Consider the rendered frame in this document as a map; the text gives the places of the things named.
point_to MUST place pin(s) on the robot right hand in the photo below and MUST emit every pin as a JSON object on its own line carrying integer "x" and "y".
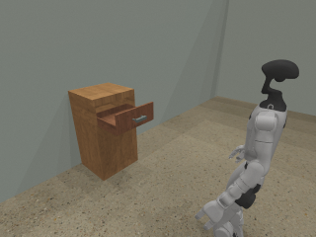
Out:
{"x": 239, "y": 149}

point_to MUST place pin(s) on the drawer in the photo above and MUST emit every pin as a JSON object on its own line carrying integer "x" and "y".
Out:
{"x": 118, "y": 120}

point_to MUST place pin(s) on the robot right thigh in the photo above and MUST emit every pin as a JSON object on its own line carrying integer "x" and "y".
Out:
{"x": 234, "y": 176}

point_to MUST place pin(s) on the handle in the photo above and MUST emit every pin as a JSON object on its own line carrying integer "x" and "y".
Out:
{"x": 140, "y": 119}

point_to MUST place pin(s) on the right robot shin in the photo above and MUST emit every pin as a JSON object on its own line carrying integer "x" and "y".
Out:
{"x": 237, "y": 222}

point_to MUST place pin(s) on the left robot forearm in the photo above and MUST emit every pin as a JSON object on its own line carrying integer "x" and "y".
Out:
{"x": 247, "y": 180}

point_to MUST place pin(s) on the cabinet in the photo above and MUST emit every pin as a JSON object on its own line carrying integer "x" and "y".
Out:
{"x": 102, "y": 152}

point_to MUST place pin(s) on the robot left hand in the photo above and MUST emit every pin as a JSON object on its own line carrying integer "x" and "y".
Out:
{"x": 214, "y": 211}

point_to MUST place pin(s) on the robot left upper arm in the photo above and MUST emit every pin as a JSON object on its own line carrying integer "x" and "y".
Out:
{"x": 265, "y": 127}

